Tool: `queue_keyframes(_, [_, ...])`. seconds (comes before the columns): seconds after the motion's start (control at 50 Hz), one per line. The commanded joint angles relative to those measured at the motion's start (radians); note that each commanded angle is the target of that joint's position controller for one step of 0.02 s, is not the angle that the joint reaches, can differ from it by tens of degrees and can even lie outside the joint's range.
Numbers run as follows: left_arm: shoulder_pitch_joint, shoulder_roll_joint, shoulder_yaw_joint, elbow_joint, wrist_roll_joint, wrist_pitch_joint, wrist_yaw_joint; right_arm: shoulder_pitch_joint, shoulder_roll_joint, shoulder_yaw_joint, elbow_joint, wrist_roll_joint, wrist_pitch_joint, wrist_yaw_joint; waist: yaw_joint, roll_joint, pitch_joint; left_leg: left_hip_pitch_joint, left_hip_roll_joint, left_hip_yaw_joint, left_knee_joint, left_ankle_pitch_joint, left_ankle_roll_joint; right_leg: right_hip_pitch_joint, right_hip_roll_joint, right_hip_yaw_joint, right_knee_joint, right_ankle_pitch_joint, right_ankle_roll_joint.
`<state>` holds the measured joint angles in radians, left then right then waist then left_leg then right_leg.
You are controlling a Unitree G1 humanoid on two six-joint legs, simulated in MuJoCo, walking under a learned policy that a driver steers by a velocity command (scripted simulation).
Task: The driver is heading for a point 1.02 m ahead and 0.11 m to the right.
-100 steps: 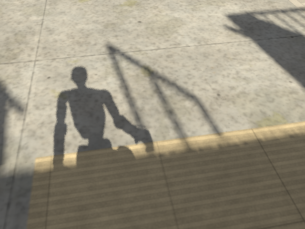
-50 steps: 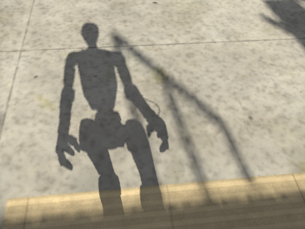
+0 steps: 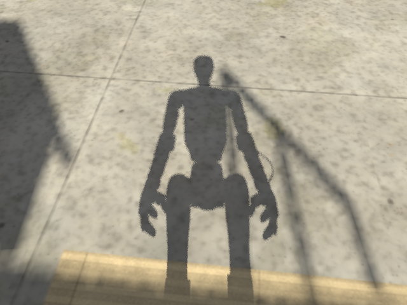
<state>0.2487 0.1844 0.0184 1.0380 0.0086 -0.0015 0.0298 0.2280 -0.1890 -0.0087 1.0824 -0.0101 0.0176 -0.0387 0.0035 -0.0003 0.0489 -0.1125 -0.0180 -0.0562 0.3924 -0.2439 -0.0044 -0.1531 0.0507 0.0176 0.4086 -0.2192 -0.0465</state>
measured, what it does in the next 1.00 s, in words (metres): walks ahead: left foot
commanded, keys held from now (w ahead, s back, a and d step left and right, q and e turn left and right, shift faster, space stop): no key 0.16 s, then w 0.84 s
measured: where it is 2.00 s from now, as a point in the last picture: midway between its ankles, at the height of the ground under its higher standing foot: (221, 226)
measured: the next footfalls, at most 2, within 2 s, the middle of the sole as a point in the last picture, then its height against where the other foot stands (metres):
left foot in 0.92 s outside the picture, level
right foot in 1.46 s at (247, 253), level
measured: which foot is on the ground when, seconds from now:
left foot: down 0.00-0.46, up 0.48-0.90, down 0.92-1.00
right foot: down 0.00-0.92, up 0.94-1.00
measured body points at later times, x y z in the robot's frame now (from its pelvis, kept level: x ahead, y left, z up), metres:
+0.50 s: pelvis +0.03 -0.02 -0.01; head +0.02 -0.03 +0.44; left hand +0.04 +0.23 -0.15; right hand -0.01 -0.26 -0.18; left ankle -0.02 +0.12 -0.74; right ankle +0.00 -0.09 -0.75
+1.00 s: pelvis +0.27 +0.00 -0.02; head +0.30 +0.00 +0.43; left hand +0.19 +0.22 -0.17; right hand +0.40 -0.24 -0.15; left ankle +0.34 +0.05 -0.74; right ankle +0.07 -0.10 -0.65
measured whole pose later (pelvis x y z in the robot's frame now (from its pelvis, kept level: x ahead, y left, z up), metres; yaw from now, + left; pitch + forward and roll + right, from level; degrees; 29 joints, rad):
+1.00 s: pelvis +0.27 +0.00 -0.02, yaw -1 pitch +0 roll +1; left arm 0.45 0.16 0.02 1.08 0.01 -0.09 0.01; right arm 0.09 -0.20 -0.05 0.94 -0.02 -0.07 0.01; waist 0.03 -0.02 0.07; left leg -0.39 -0.07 0.13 0.56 -0.18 0.13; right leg -0.18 0.03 0.01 1.12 -0.39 -0.09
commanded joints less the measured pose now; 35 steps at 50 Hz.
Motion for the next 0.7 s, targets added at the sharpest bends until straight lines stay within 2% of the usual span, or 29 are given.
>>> queue_keyframes(0.02, [0.043, 0.087, 0.016, 0.001, 0.000, -0.001, 0.001, 0.042, -0.084, -0.006, 0.004, 0.000, -0.010, -0.003, 0.000, 0.021, 0.014, -0.049, 0.092, -0.079, -0.064, 0.125, 0.040, -0.002, -0.119, 0.111, -0.071, 0.123, -0.017])
queue_keyframes(0.16, [0.048, 0.078, 0.010, 0.042, 0.001, 0.005, -0.001, 0.061, -0.070, 0.003, 0.038, -0.003, -0.015, -0.001, 0.002, 0.007, 0.037, -0.088, 0.088, -0.084, -0.076, 0.047, 0.046, -0.031, -0.114, 0.115, -0.087, 0.020, -0.008])
queue_keyframes(0.18, [0.057, 0.078, 0.009, 0.048, 0.002, 0.006, -0.001, 0.074, -0.067, 0.004, 0.043, -0.004, -0.015, 0.000, 0.002, 0.004, 0.014, -0.084, 0.080, -0.083, -0.084, -0.037, 0.049, -0.028, -0.106, 0.115, -0.094, -0.069, -0.009])
queue_keyframes(0.2, [0.059, 0.094, 0.014, 0.048, 0.003, 0.009, -0.002, 0.081, -0.080, -0.001, 0.042, -0.005, -0.012, 0.000, 0.001, 0.003, 0.021, -0.100, 0.064, -0.080, -0.074, -0.158, 0.059, -0.048, -0.090, 0.110, -0.083, -0.190, -0.016])
queue_keyframes(0.24, [0.059, 0.113, 0.025, 0.035, 0.008, 0.017, -0.006, 0.093, -0.101, -0.012, 0.029, -0.011, -0.005, 0.004, -0.003, 0.006, 0.066, -0.164, 0.048, -0.097, -0.055, -0.442, 0.099, -0.132, -0.064, 0.111, -0.044, -0.461, -0.048])
queue_keyframes(0.28, [0.042, 0.079, 0.020, 0.014, 0.010, 0.013, -0.012, 0.125, -0.087, -0.014, 0.023, -0.010, -0.007, 0.007, -0.018, 0.036, 0.113, -0.168, 0.083, -0.168, -0.074, -0.515, 0.132, -0.211, -0.058, 0.117, 0.012, -0.479, -0.056])
queue_keyframes(0.3, [0.023, 0.063, 0.017, 0.001, 0.012, 0.005, -0.016, 0.158, -0.091, -0.018, 0.026, -0.009, -0.011, 0.007, -0.032, 0.065, 0.104, -0.124, 0.118, -0.228, -0.108, -0.511, 0.151, -0.249, -0.044, 0.093, 0.065, -0.407, -0.046])
queue_keyframes(0.32, [0.002, 0.047, 0.015, -0.013, 0.016, -0.004, -0.022, 0.197, -0.113, -0.029, 0.036, -0.011, -0.015, 0.007, -0.047, 0.119, 0.081, -0.067, 0.177, -0.317, -0.173, -0.523, 0.181, -0.279, -0.014, 0.033, 0.154, -0.295, -0.031])
queue_keyframes(0.34, [0.005, 0.035, 0.013, -0.019, 0.021, -0.013, -0.028, 0.200, -0.144, -0.043, 0.040, -0.014, -0.019, 0.008, -0.042, 0.187, 0.066, -0.061, 0.256, -0.407, -0.238, -0.536, 0.216, -0.267, -0.001, -0.040, 0.270, -0.171, -0.022])
queue_keyframes(0.36, [-0.001, 0.059, 0.018, -0.029, 0.024, -0.022, -0.032, 0.182, -0.149, -0.049, 0.031, -0.011, -0.021, 0.010, -0.032, 0.168, 0.070, -0.102, 0.293, -0.435, -0.271, -0.535, 0.231, -0.260, -0.031, -0.044, 0.329, -0.162, -0.021])
queue_keyframes(0.4, [0.031, 0.059, 0.022, -0.033, 0.020, -0.036, -0.039, 0.117, -0.147, -0.054, 0.007, -0.009, -0.027, 0.015, 0.014, 0.145, 0.088, -0.180, 0.269, -0.372, -0.254, -0.489, 0.211, -0.193, -0.048, -0.044, 0.301, -0.212, -0.031])
queue_keyframes(0.44, [0.174, 0.023, 0.021, 0.012, 0.012, -0.048, -0.038, 0.030, -0.136, -0.057, -0.022, 0.000, -0.029, 0.016, 0.094, 0.133, 0.106, -0.349, 0.171, -0.224, -0.161, -0.450, 0.166, 0.060, -0.007, -0.091, 0.098, -0.174, -0.046])
queue_keyframes(0.46, [0.276, 0.033, 0.027, 0.051, 0.008, -0.052, -0.029, 0.004, -0.120, -0.057, -0.037, -0.005, -0.033, 0.015, 0.130, 0.077, 0.123, -0.436, 0.116, -0.167, -0.043, -0.413, 0.151, 0.183, 0.004, -0.070, 0.004, -0.163, -0.045])
queue_keyframes(0.48, [0.381, 0.088, 0.039, 0.075, 0.019, -0.063, -0.016, -0.016, -0.061, -0.043, -0.064, -0.005, -0.046, 0.020, 0.157, -0.117, 0.093, -0.559, 0.025, -0.043, 0.244, -0.331, 0.117, 0.308, -0.171, 0.208, -0.153, -0.332, -0.067])
queue_keyframes(0.5, [0.457, 0.191, 0.061, 0.089, 0.016, -0.065, -0.018, -0.017, -0.017, -0.034, -0.102, -0.004, -0.059, 0.032, 0.144, -0.286, 0.072, -0.715, -0.057, 0.084, 0.491, -0.299, 0.101, 0.338, -0.394, 0.610, -0.319, -0.587, -0.137])
queue_keyframes(0.52, [0.391, 0.177, 0.060, 0.079, 0.022, -0.057, -0.016, -0.044, -0.091, -0.049, -0.120, -0.031, -0.064, 0.041, 0.096, -0.168, 0.137, -0.725, 0.017, 0.035, 0.620, -0.238, 0.114, 0.201, -0.444, 0.676, -0.335, -0.662, -0.185])
queue_keyframes(0.54, [0.290, 0.136, 0.047, 0.038, 0.021, -0.065, -0.021, -0.058, -0.083, -0.048, -0.123, -0.028, -0.072, 0.053, 0.046, -0.082, 0.173, -0.710, 0.056, 0.019, 0.660, -0.136, 0.115, 0.127, -0.410, 0.597, -0.336, -0.592, -0.181])
queue_keyframes(0.56, [0.237, 0.120, 0.042, 0.017, 0.018, -0.078, -0.024, -0.044, -0.061, -0.044, -0.110, -0.021, -0.080, 0.063, 0.020, -0.049, 0.160, -0.674, 0.076, 0.017, 0.659, -0.063, 0.106, 0.106, -0.359, 0.492, -0.340, -0.453, -0.163])
queue_keyframes(0.58, [0.215, 0.106, 0.036, 0.005, 0.014, -0.089, -0.022, -0.030, -0.057, -0.045, -0.099, -0.023, -0.084, 0.070, 0.002, -0.044, 0.137, -0.639, 0.087, 0.027, 0.644, -0.007, 0.094, 0.109, -0.316, 0.399, -0.340, -0.306, -0.144])
queue_keyframes(0.62, [0.257, 0.072, 0.023, 0.023, 0.011, -0.104, -0.018, -0.030, -0.059, -0.048, -0.094, -0.029, -0.077, 0.077, -0.002, -0.059, 0.094, -0.623, 0.077, 0.066, 0.635, 0.059, 0.075, 0.150, -0.258, 0.256, -0.313, -0.020, -0.126])
queue_keyframes(0.66, [0.321, 0.059, 0.015, 0.045, 0.007, -0.109, -0.017, -0.078, -0.055, -0.046, -0.116, -0.026, -0.067, 0.076, 0.009, -0.077, 0.072, -0.648, 0.065, 0.101, 0.612, 0.082, 0.062, 0.196, -0.238, 0.178, -0.273, 0.236, -0.122])
queue_keyframes(0.7, [0.352, 0.055, 0.008, 0.052, 0.009, -0.109, -0.016, -0.178, -0.043, -0.039, -0.158, -0.022, -0.062, 0.075, 0.027, -0.088, 0.076, -0.646, 0.050, 0.135, 0.527, 0.107, 0.051, 0.190, -0.222, 0.128, -0.260, 0.390, -0.122])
